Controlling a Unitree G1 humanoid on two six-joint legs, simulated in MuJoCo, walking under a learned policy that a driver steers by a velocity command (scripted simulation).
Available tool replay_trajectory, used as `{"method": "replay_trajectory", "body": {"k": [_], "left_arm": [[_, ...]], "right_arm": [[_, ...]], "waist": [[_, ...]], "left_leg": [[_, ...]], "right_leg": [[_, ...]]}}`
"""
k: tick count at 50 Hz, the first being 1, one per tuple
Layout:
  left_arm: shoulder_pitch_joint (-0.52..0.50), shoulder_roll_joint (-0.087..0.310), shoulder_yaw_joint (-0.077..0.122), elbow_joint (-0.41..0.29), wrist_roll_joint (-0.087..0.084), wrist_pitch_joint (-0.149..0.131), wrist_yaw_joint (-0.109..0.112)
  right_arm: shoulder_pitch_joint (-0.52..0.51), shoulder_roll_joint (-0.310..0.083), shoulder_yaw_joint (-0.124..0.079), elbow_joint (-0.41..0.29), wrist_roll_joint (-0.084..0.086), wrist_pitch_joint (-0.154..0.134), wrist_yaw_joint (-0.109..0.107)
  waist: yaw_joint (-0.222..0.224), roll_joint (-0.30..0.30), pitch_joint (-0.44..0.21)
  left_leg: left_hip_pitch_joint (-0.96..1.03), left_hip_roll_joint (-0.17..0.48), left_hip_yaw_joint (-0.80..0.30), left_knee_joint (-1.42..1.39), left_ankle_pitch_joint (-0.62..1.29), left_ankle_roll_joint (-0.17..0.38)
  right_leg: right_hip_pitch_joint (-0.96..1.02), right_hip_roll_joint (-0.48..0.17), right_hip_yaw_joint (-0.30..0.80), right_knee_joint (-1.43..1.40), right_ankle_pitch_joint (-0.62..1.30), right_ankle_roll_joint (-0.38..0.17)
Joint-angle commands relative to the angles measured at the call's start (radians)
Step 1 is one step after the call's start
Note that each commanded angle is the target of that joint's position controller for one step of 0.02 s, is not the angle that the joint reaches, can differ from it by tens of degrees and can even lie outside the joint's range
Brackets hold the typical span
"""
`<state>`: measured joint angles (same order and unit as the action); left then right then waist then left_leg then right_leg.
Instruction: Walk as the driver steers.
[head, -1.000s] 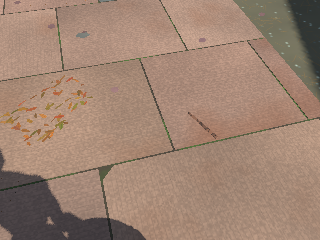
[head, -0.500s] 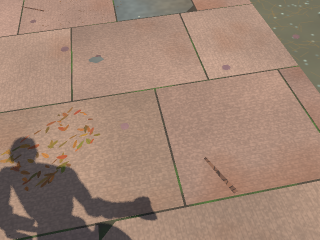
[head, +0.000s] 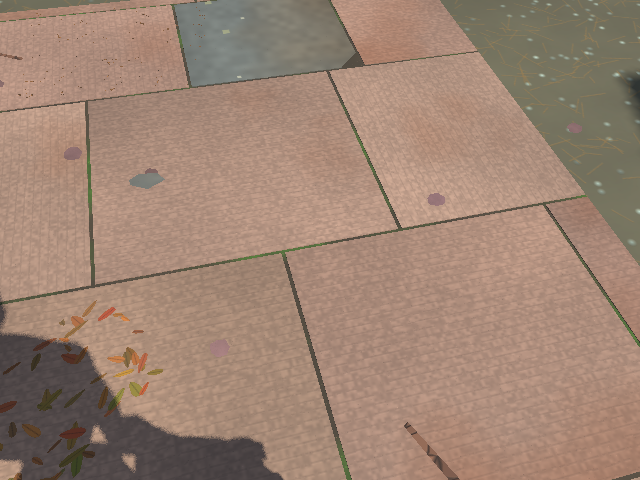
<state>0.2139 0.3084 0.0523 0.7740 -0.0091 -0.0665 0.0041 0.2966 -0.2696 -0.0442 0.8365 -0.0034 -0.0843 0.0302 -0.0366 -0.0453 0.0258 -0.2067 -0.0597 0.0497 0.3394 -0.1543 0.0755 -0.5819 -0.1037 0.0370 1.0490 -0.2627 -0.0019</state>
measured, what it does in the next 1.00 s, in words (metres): walks ahead, turning left: right foot, then left foot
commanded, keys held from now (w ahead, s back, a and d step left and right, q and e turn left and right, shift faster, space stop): w+q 1.00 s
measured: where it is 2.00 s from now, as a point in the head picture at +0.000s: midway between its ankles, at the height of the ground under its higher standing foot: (141, 299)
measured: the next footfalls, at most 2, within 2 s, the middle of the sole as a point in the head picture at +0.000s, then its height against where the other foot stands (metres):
right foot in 0.30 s outside the picture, level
left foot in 0.80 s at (221, 462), level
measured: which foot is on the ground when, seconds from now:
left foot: down 0.00-0.32, up 0.34-0.78, down 0.80-1.00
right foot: up 0.00-0.28, down 0.30-0.82, up 0.84-1.00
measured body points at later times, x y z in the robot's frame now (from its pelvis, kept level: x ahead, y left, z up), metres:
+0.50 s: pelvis +0.27 -0.05 +0.00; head +0.29 -0.05 +0.45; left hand +0.31 +0.24 -0.11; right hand +0.42 -0.31 -0.12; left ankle +0.25 +0.10 -0.66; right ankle +0.30 -0.15 -0.75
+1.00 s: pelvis +0.49 +0.10 +0.00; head +0.52 +0.13 +0.44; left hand +0.49 +0.42 -0.11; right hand +0.72 -0.10 -0.11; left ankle +0.49 +0.17 -0.75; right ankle +0.59 -0.06 -0.66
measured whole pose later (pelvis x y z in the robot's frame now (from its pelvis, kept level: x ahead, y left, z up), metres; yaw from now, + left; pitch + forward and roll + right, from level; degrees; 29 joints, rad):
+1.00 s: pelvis +0.49 +0.10 +0.00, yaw +31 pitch +1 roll -1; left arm 0.12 0.31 0.06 0.78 0.00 -0.10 0.00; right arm 0.29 -0.28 -0.07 0.70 0.01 -0.04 0.02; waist -0.02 -0.02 0.07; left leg -0.27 -0.09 -0.02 0.42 -0.17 0.10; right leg -0.55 -0.10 0.05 1.09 -0.30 0.02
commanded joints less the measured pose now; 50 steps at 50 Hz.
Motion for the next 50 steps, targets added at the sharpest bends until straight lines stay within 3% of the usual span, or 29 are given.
{"method": "replay_trajectory", "body": {"k": [1,5,9,12,13,14,15,16,17,18,20,22,25,29,33,36,38,39,40,41,42,43,44,45,46,47,50], "left_arm": [[-0.01,0.049,0.012,-0.065,0.011,0.0,0.006],[-0.153,0.023,0.003,-0.1,0.008,-0.019,-0.007],[-0.268,0.028,0.001,-0.132,-0.004,-0.037,-0.029],[-0.248,0.067,0.014,-0.131,-0.005,-0.05,-0.037],[-0.202,0.082,0.022,-0.119,-0.005,-0.054,-0.035],[-0.095,0.113,0.04,-0.087,-0.002,-0.057,-0.028],[0.061,0.163,0.058,-0.06,0.014,-0.06,-0.02],[0.178,0.254,0.082,-0.044,0.023,-0.048,-0.013],[0.201,0.207,0.071,-0.033,0.015,-0.038,-0.018],[0.14,0.127,0.049,-0.04,0.01,-0.037,-0.016],[0.017,0.059,0.026,-0.041,0.011,-0.035,-0.017],[-0.046,0.039,0.024,-0.031,0.02,-0.043,-0.017],[-0.051,0.069,0.038,-0.007,0.021,-0.057,-0.013],[-0.033,0.108,0.051,0.019,0.02,-0.051,-0.002],[0.019,0.146,0.063,0.043,0.004,-0.032,0.005],[0.044,0.172,0.074,0.061,-0.014,-0.012,0.004],[0.032,0.201,0.084,0.059,-0.026,0.002,0.006],[0.017,0.208,0.085,0.057,-0.033,0.011,0.007],[0.019,0.183,0.075,0.053,-0.03,0.014,0.008],[0.053,0.103,0.045,0.03,0.017,0.009,0.007],[0.094,0.016,0.013,-0.03,0.025,-0.022,-0.003],[-0.022,0.119,0.032,-0.035,-0.014,-0.054,-0.014],[-0.08,0.133,0.035,-0.058,-0.039,-0.071,-0.018],[-0.077,0.116,0.032,-0.048,-0.022,-0.077,-0.01],[-0.066,0.124,0.039,-0.036,0.005,-0.073,-0.002],[-0.047,0.126,0.042,-0.031,0.01,-0.062,-0.004],[-0.054,0.094,0.038,-0.036,0.024,-0.035,-0.004]], "right_arm": [[-0.031,-0.153,-0.035,-0.051,0.005,-0.021,-0.013],[0.034,-0.174,-0.04,-0.022,0.019,-0.004,-0.029],[0.106,-0.181,-0.044,0.007,0.028,0.016,-0.037],[0.105,-0.194,-0.054,0.012,0.029,0.03,-0.047],[0.095,-0.197,-0.057,0.01,0.028,0.034,-0.048],[0.086,-0.181,-0.051,0.006,0.025,0.036,-0.048],[0.072,-0.131,-0.033,-0.016,0.012,0.034,-0.045],[0.171,-0.035,-0.006,-0.045,0.009,0.019,-0.043],[0.183,-0.058,-0.007,-0.056,0.033,0.007,-0.041],[0.105,-0.159,-0.036,-0.062,0.053,0.008,-0.043],[0.023,-0.152,-0.044,-0.08,0.04,0.022,-0.045],[0.041,-0.11,-0.047,-0.081,0.036,0.046,-0.04],[0.009,-0.076,-0.043,-0.11,0.03,0.068,-0.038],[-0.082,-0.062,-0.035,-0.147,0.026,0.062,-0.018],[-0.215,-0.054,-0.026,-0.198,0.025,0.058,0.008],[-0.261,-0.074,-0.032,-0.235,0.023,0.064,0.019],[-0.215,-0.107,-0.049,-0.24,0.019,0.07,0.021],[-0.112,-0.138,-0.07,-0.218,0.021,0.073,0.018],[0.062,-0.197,-0.105,-0.167,0.026,0.078,0.007],[0.19,-0.298,-0.136,-0.14,0.036,0.088,-0.016],[0.114,-0.359,-0.131,-0.181,0.037,0.071,-0.011],[0.117,-0.26,-0.101,-0.198,0.031,0.051,0.003],[0.092,-0.219,-0.087,-0.189,0.021,0.035,0.005],[0.032,-0.196,-0.079,-0.192,0.02,0.027,0.004],[-0.028,-0.162,-0.069,-0.202,0.017,0.025,-0.001],[-0.06,-0.15,-0.062,-0.218,0.006,0.025,-0.007],[-0.047,-0.167,-0.066,-0.217,0.011,0.018,-0.024]], "waist": [[0.028,0.096,-0.012],[-0.016,0.092,0.018],[-0.051,0.103,0.035],[-0.016,0.134,0.022],[0.014,0.145,0.002],[0.068,0.135,-0.059],[0.138,0.094,-0.195],[0.131,-0.13,-0.362],[0.132,-0.261,-0.411],[0.138,-0.135,-0.25],[0.089,-0.055,-0.078],[0.04,-0.094,-0.023],[0.026,-0.051,0.004],[0.049,-0.018,0.02],[0.097,0.003,0.056],[0.096,-0.002,0.069],[0.051,-0.028,0.018],[-0.014,-0.026,-0.043],[-0.1,0.004,-0.134],[-0.118,0.197,-0.216],[-0.01,0.371,-0.345],[-0.086,0.193,-0.336],[-0.074,0.157,-0.21],[-0.026,0.066,-0.132],[0.012,0.069,-0.101],[0.038,0.096,-0.085],[0.05,0.084,-0.067]], "left_leg": [[0.048,0.273,-0.235,-0.213,0.182,0.175],[0.061,0.227,-0.183,-0.206,0.169,0.138],[0.116,0.253,-0.225,-0.146,0.137,0.131],[0.168,0.285,-0.287,-0.07,0.15,0.106],[0.164,0.281,-0.293,-0.023,0.195,0.095],[0.137,0.236,-0.268,0.088,0.276,0.07],[0.014,0.175,-0.23,0.319,0.203,0.038],[-0.339,0.029,-0.118,0.683,-0.15,-0.036],[-0.513,0.022,-0.171,0.868,-0.453,-0.047],[-0.576,0.083,-0.199,0.94,-0.381,-0.042],[-0.536,0.152,-0.16,0.894,-0.232,-0.048],[-0.441,0.195,-0.159,0.832,-0.16,-0.057],[-0.458,0.205,-0.151,0.77,-0.079,-0.075],[-0.462,0.2,-0.124,0.546,0.111,-0.078],[-0.441,0.182,-0.058,0.375,0.165,-0.058],[-0.442,0.16,-0.025,0.315,0.073,-0.021],[-0.332,0.1,0.031,0.304,-0.031,0.018],[-0.189,0.052,0.064,0.275,-0.04,0.046],[0.069,0.001,0.068,0.232,0.005,0.084],[0.353,0.179,-0.223,0.211,0.038,0.155],[0.581,0.377,-0.816,0.014,-0.25,0.351],[0.56,0.391,-0.831,-0.081,-0.299,0.308],[0.459,0.364,-0.698,-0.077,-0.239,0.268],[0.314,0.32,-0.585,-0.07,-0.121,0.235],[0.204,0.283,-0.496,-0.073,-0.014,0.214],[0.129,0.258,-0.455,-0.094,0.051,0.208],[0.04,0.226,-0.376,-0.128,0.189,0.219]], "right_leg": [[-0.087,-0.043,0.026,-0.119,0.132,0.026],[-0.044,0.005,0.006,-0.385,0.323,0.04],[0.0,0.047,0.006,-0.518,0.339,0.04],[0.077,0.06,0.022,-0.58,0.255,0.013],[0.152,0.069,0.009,-0.599,0.223,-0.002],[0.312,0.079,-0.008,-0.629,0.213,-0.03],[0.577,-0.021,0.072,-0.576,0.22,-0.085],[0.971,-0.266,0.408,-0.576,0.139,-0.207],[0.996,-0.342,0.69,-0.718,-0.083,-0.263],[0.865,-0.298,0.568,-0.753,-0.187,-0.216],[0.608,-0.217,0.327,-0.811,-0.048,-0.172],[0.462,-0.168,0.181,-0.873,0.063,-0.158],[0.425,-0.171,0.058,-0.92,0.2,-0.183],[0.466,-0.153,-0.083,-0.932,0.283,-0.174],[0.534,-0.171,-0.165,-0.925,0.29,-0.155],[0.633,-0.201,-0.195,-0.866,0.375,-0.131],[0.666,-0.199,-0.229,-0.729,0.681,-0.11],[0.648,-0.179,-0.257,-0.571,0.817,-0.092],[0.543,-0.134,-0.286,-0.341,0.806,-0.058],[0.258,-0.07,-0.293,0.005,0.306,-0.003],[-0.109,0.139,-0.105,0.299,-0.342,0.042],[-0.209,0.092,0.05,0.348,-0.304,0.017],[-0.256,0.056,0.035,0.309,-0.216,-0.01],[-0.205,0.012,0.038,0.221,-0.136,-0.014],[-0.133,-0.018,0.045,0.131,-0.084,-0.008],[-0.071,-0.031,0.049,0.096,-0.049,-0.002],[-0.035,-0.012,0.026,-0.025,0.031,0.043]]}}
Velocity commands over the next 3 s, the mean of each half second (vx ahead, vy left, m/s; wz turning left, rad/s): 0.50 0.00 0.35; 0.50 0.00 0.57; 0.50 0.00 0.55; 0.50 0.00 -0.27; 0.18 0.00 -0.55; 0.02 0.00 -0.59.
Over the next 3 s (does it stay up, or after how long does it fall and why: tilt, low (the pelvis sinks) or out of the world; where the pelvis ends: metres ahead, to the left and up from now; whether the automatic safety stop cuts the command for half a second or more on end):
stays up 1.08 0.53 0.00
